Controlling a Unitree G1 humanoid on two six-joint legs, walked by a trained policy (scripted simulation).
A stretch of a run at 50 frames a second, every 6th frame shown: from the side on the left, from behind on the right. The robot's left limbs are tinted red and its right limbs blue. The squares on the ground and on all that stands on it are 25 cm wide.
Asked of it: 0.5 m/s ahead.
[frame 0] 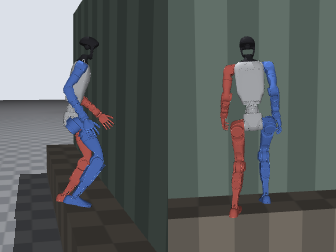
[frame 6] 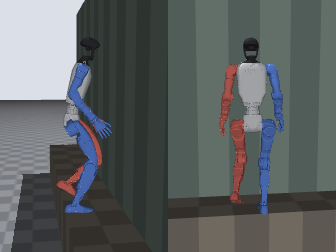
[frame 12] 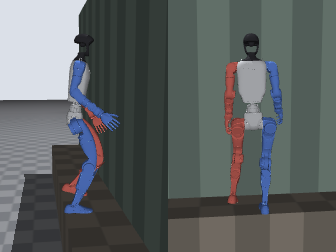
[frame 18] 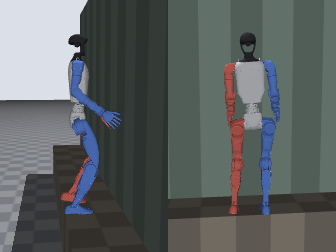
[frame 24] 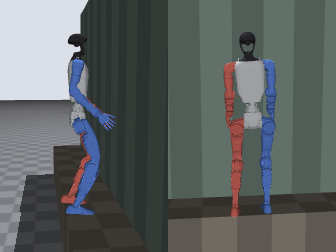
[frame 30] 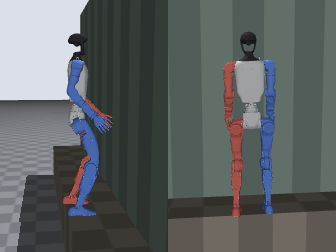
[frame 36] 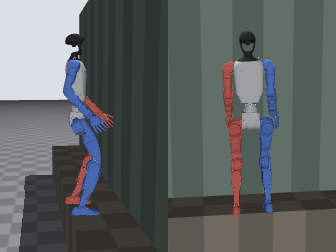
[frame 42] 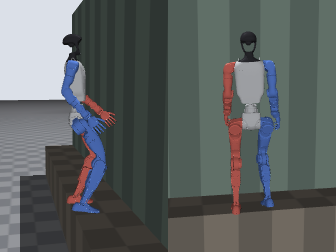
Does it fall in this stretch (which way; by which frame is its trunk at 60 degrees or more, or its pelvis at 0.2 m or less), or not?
no
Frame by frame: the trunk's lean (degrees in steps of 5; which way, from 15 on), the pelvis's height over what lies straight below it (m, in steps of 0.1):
0: 15 forward, 0.7
6: 15 forward, 0.7
12: 5, 0.7
18: 5, 0.7
24: 5, 0.8
30: 0, 0.8
36: 5, 0.8
42: 5, 0.7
